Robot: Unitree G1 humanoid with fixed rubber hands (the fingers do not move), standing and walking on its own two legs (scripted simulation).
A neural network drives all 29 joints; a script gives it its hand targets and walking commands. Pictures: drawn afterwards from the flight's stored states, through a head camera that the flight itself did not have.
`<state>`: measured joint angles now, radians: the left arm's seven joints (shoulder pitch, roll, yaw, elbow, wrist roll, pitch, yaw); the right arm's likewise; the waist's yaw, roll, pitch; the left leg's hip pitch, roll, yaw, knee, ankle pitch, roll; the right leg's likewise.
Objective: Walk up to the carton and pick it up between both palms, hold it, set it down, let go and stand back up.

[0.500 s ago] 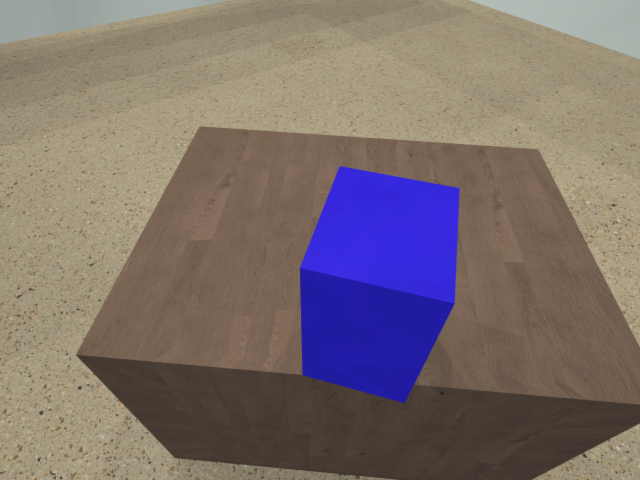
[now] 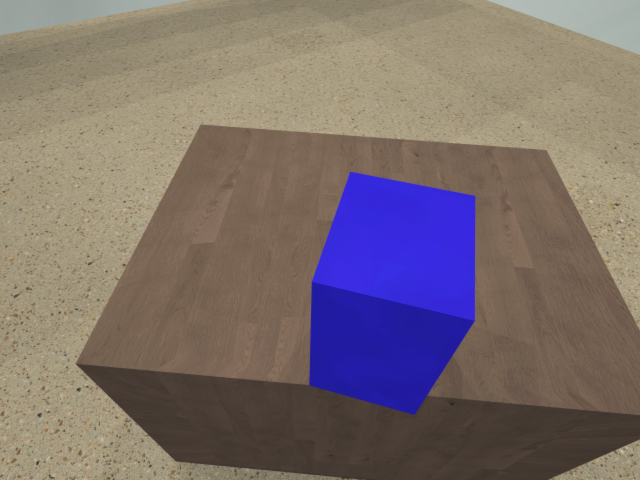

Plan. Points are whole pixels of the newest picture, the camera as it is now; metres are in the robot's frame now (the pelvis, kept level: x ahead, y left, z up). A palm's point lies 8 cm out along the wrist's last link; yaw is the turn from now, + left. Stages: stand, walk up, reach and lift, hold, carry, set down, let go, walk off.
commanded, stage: stand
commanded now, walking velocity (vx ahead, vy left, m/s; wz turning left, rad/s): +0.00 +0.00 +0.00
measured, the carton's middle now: (384, 299) +0.36 -0.08 +0.01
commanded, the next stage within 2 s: none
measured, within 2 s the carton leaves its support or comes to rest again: neither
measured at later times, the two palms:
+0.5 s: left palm out of the picture -0.02 +0.19 -0.15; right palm out of the picture -0.03 -0.19 -0.15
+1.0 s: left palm out of the picture +0.00 +0.19 -0.16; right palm out of the picture +0.00 -0.21 -0.15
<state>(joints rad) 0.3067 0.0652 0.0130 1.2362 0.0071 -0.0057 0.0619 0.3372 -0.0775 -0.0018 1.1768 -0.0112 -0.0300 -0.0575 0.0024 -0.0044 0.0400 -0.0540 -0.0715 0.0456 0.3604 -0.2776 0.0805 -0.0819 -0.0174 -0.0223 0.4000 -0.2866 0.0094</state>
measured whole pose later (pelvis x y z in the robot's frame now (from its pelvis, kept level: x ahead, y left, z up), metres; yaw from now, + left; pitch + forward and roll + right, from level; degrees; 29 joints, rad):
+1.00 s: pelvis +0.05 +0.00 -0.01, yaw +0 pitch -1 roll +0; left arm 0.30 0.08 -0.01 1.24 0.00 -0.01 0.07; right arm 0.33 -0.10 0.00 1.17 0.00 -0.02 -0.07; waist 0.00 0.00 0.06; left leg 0.00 -0.07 0.04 0.37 -0.35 0.07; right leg -0.03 -0.02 -0.02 0.42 -0.37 0.01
